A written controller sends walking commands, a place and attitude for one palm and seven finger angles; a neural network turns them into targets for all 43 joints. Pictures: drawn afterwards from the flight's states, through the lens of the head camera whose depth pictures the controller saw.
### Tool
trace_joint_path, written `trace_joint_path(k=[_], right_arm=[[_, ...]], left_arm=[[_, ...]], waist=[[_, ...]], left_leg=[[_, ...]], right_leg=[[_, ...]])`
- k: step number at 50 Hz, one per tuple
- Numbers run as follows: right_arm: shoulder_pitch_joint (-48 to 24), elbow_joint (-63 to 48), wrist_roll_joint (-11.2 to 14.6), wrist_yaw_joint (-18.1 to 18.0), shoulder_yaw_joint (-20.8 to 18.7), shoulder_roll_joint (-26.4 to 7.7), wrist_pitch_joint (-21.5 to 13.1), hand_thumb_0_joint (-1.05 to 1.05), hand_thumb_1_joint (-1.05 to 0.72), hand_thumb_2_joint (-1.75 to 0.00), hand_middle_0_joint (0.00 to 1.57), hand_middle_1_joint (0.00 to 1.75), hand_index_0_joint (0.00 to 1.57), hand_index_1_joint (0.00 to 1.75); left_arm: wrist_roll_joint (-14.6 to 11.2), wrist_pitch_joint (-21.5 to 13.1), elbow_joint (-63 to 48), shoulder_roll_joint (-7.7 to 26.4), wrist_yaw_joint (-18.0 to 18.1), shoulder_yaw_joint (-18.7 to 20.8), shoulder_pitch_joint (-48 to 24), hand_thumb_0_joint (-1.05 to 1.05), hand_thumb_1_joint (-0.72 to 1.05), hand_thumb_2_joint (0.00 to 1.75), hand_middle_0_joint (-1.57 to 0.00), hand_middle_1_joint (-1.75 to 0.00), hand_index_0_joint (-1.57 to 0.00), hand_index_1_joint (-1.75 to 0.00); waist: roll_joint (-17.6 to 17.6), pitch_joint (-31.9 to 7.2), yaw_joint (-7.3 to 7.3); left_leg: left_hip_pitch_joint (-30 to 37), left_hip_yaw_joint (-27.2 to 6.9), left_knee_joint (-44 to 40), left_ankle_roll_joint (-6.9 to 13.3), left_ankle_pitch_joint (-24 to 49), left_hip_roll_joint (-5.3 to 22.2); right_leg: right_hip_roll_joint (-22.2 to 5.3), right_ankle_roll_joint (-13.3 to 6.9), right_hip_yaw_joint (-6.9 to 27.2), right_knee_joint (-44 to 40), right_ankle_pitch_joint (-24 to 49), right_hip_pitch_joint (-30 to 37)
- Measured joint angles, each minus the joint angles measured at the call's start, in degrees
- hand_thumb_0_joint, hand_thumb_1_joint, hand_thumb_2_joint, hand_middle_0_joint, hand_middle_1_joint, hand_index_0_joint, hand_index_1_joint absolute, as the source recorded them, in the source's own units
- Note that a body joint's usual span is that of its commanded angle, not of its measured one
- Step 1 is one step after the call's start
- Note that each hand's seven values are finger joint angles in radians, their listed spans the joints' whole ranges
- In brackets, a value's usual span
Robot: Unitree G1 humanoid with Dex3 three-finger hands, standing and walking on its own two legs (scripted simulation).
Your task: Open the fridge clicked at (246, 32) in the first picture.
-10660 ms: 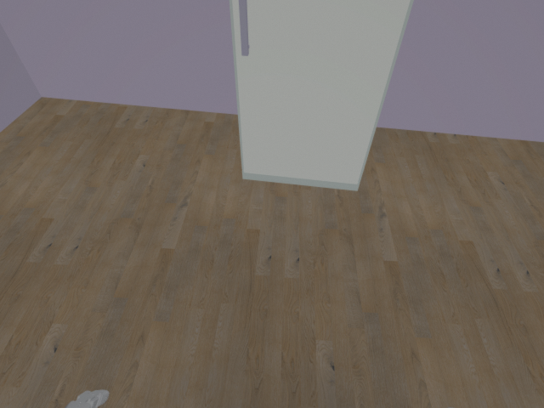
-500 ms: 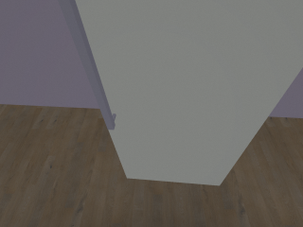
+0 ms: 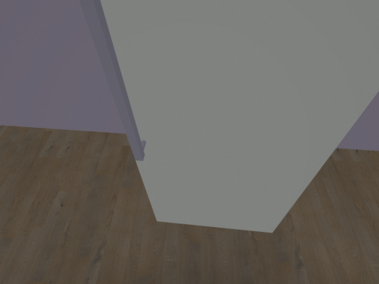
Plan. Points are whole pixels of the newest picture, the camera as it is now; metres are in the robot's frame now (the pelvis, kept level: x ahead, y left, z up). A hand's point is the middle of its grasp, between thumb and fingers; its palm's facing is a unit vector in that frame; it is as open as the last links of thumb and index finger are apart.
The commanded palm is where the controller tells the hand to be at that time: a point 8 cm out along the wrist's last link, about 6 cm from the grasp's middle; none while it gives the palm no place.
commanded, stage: look again from close up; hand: left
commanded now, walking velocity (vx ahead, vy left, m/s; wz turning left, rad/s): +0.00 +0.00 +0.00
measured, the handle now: (121, 84) +0.46 +0.18 +0.18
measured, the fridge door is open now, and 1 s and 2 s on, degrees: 0 0 0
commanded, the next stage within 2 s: raise the hand to about handle height in 0.50 s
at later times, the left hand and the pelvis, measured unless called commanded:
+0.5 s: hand out of the picture -0.01 +0.17 -0.17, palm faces +0.04 -0.98 -0.20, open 7.3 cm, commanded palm none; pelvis +0.00 +0.00 +0.00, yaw +0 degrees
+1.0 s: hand (111, 271) +0.15 +0.17 -0.02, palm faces -0.07 -1.00 +0.03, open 8.4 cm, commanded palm +0.12 +0.25 -0.02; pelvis -0.03 +0.01 -0.05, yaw +0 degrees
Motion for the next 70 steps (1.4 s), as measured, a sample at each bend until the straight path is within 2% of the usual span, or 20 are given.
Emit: trace_joint_path(k=[31,32,33,34,36,39,41,44,45,47,50,53,56,59,61,65,68,70], right_arm=[[-0.5,0.2,0.2,0.0,-0.3,0.2,0.0,0.01,-0.91,-0.90,0.20,0.30,0.20,0.30],[0.0,-2.0,1.0,-0.1,0.2,-0.3,-0.6,0.01,-0.91,-0.90,0.20,0.30,0.20,0.30],[1.0,-4.7,1.7,-0.8,0.8,-0.9,-2.9,0.01,-0.91,-0.90,0.20,0.30,0.20,0.30],[2.1,-6.9,1.9,-1.8,0.7,-1.9,-5.5,0.02,-0.92,-0.90,0.20,0.30,0.20,0.30],[2.8,-10.5,3.1,-2.7,0.2,-4.6,-10.5,0.03,-0.94,-0.90,0.20,0.30,0.20,0.30],[0.5,-16.2,3.1,-2.6,-1.5,-8.1,-15.4,0.04,-0.94,-0.90,0.20,0.30,0.20,0.30],[-2.2,-20.5,2.7,-1.5,-2.8,-9.5,-17.2,0.03,-0.93,-0.90,0.20,0.30,0.20,0.30],[-6.9,-27.2,2.1,1.2,-4.7,-10.5,-17.4,0.03,-0.93,-0.90,0.20,0.30,0.20,0.30],[-8.3,-29.4,2.1,1.9,-5.2,-10.8,-16.9,0.03,-0.93,-0.90,0.20,0.30,0.20,0.30],[-10.4,-33.4,2.4,2.5,-5.9,-11.1,-15.4,0.02,-0.92,-0.90,0.20,0.30,0.19,0.30],[-11.7,-38.4,3.0,2.0,-6.1,-11.1,-12.9,0.02,-0.92,-0.90,0.20,0.30,0.19,0.30],[-11.1,-41.0,2.8,1.0,-5.4,-10.5,-12.2,0.02,-0.92,-0.90,0.19,0.30,0.19,0.30],[-9.9,-40.7,2.4,0.4,-3.1,-9.2,-12.8,0.01,-0.91,-0.90,0.19,0.30,0.19,0.30],[-8.9,-38.1,2.5,0.1,0.1,-7.7,-13.6,0.01,-0.91,-0.90,0.20,0.30,0.20,0.30],[-8.1,-36.0,2.7,-0.1,2.0,-6.3,-13.7,0.01,-0.91,-0.90,0.20,0.30,0.20,0.30],[-5.5,-32.7,3.2,-0.5,4.5,-3.9,-13.4,0.02,-0.91,-0.90,0.20,0.30,0.20,0.30],[-3.2,-31.6,3.0,-0.5,4.6,-3.4,-14.0,0.02,-0.90,-0.90,0.21,0.30,0.20,0.30],[-1.8,-31.2,2.8,-0.4,4.1,-4.0,-14.7,0.02,-0.90,-0.90,0.21,0.30,0.20,0.30]], left_arm=[[0.1,-0.3,-0.3,0.0,0.5,0.1,-0.1,0.01,0.92,0.90,-0.20,-0.30,-0.20,-0.30],[-2.3,3.2,-8.7,0.4,1.0,-0.2,2.8,0.02,0.93,0.90,-0.20,-0.30,-0.20,-0.30],[-4.7,6.3,-20.1,1.2,1.7,0.4,6.2,0.03,0.95,0.90,-0.21,-0.30,-0.21,-0.30],[-5.9,5.4,-29.5,2.1,2.7,0.3,8.8,0.04,0.95,0.90,-0.21,-0.30,-0.21,-0.31],[-8.3,2.1,-43.0,3.0,4.1,0.1,11.0,0.04,0.95,0.89,-0.21,-0.31,-0.21,-0.32],[-10.4,-5.7,-53.7,3.2,1.8,1.6,8.0,0.04,0.90,0.88,-0.20,-0.33,-0.20,-0.34],[-11.9,-13.2,-56.7,2.6,-2.3,3.0,5.3,0.03,0.86,0.86,-0.20,-0.35,-0.20,-0.36],[-13.4,-24.4,-58.5,1.2,-11.7,4.4,4.2,0.02,0.79,0.84,-0.21,-0.39,-0.21,-0.39],[-13.3,-27.0,-58.8,1.0,-14.6,4.6,4.8,0.01,0.77,0.83,-0.21,-0.40,-0.21,-0.41],[-13.1,-28.5,-59.7,1.2,-18.5,4.6,6.9,0.01,0.72,0.81,-0.21,-0.43,-0.21,-0.43],[-13.6,-25.6,-61.1,2.0,-19.5,4.5,10.8,0.00,0.64,0.78,-0.22,-0.47,-0.23,-0.48],[-12.9,-23.7,-63.3,3.1,-16.6,5.3,14.1,0.01,0.56,0.76,-0.23,-0.52,-0.23,-0.52],[-12.8,-25.1,-66.5,4.8,-15.0,6.6,14.7,0.01,0.49,0.73,-0.24,-0.56,-0.24,-0.56],[-13.9,-26.2,-68.0,6.2,-16.9,7.0,11.1,0.01,0.42,0.70,-0.24,-0.61,-0.24,-0.61],[-14.4,-24.6,-67.7,7.3,-19.3,7.3,7.5,0.01,0.37,0.68,-0.24,-0.64,-0.24,-0.64],[-15.9,-17.2,-65.7,8.9,-22.7,9.2,2.5,0.01,0.28,0.64,-0.25,-0.70,-0.25,-0.70],[-17.2,-13.0,-65.7,9.3,-22.5,11.4,2.4,0.00,0.21,0.61,-0.25,-0.74,-0.25,-0.74],[-17.7,-12.1,-66.5,9.3,-21.9,12.7,3.2,0.00,0.16,0.59,-0.26,-0.77,-0.26,-0.77]], waist=[[-0.3,0.3,0.27],[-0.1,0.4,0.34],[-0.2,0.8,0.76],[0.0,0.5,1.00],[0.8,-1.1,0.36],[1.0,-3.9,-1.26],[0.1,-6.1,-1.71],[-1.8,-7.8,-2.28],[-2.3,-8.2,-2.32],[-3.4,-8.7,-1.74],[-4.6,-8.6,-0.21],[-4.6,-8.2,1.35],[-3.8,-7.6,2.36],[-2.3,-6.8,2.77],[-1.5,-6.4,2.66],[-0.6,-6.4,1.21],[-0.2,-6.8,-0.18],[-0.1,-6.9,-0.70]], left_leg=[[-1.0,0.0,1.5,0.2,-0.5,0.1],[-1.6,0.1,2.6,0.3,-1.2,0.2],[-1.7,0.3,3.2,0.3,-1.6,0.2],[-2.0,0.2,3.8,0.3,-1.8,-0.1],[-3.5,-0.6,5.2,0.7,-2.1,-0.7],[-8.5,-1.6,9.4,1.3,-3.1,-1.5],[-13.0,-1.2,13.3,1.3,-4.4,-1.5],[-18.6,-0.3,19.8,1.3,-7.1,-1.0],[-20.3,-0.2,22.0,1.3,-8.1,-0.9],[-23.0,-0.2,25.5,1.3,-9.7,-0.9],[-26.0,-0.6,29.2,1.6,-11.2,-0.9],[-28.3,-2.0,31.8,1.7,-12.1,-0.8],[-30.4,-3.7,34.2,1.8,-12.7,-0.7],[-31.5,-5.1,35.7,2.0,-13.0,-0.7],[-31.6,-5.4,35.6,2.1,-12.9,-0.8],[-29.9,-4.7,33.1,2.6,-11.9,-1.0],[-27.6,-3.7,30.3,2.9,-11.0,-1.2],[-26.2,-3.0,28.6,3.2,-10.5,-1.3]], right_leg=[[-0.1,0.2,-0.1,0.6,-0.1,-0.5],[0.1,0.3,0.1,1.2,-0.2,-1.0],[0.0,0.3,0.3,2.1,-0.5,-1.4],[-0.4,0.3,0.4,3.1,-1.0,-1.8],[-1.3,0.7,-0.3,4.5,-1.8,-2.9],[-2.5,1.1,-1.0,7.9,-2.8,-7.1],[-2.9,1.0,-0.4,11.6,-3.8,-11.7],[-2.9,0.7,0.6,17.6,-5.7,-17.8],[-2.9,0.6,0.8,19.6,-6.4,-19.5],[-2.8,0.6,1.4,23.0,-7.6,-22.5],[-3.1,0.6,1.3,26.2,-8.9,-25.2],[-3.4,0.7,0.0,27.6,-9.4,-26.4],[-3.6,0.7,-1.7,28.3,-9.7,-26.9],[-3.7,0.9,-3.0,28.2,-9.6,-26.8],[-3.6,1.1,-3.1,27.7,-9.3,-26.5],[-3.4,1.6,-2.5,25.0,-7.9,-24.9],[-3.3,2.1,-1.5,22.6,-6.9,-23.2],[-3.2,2.4,-0.9,21.2,-6.4,-22.1]])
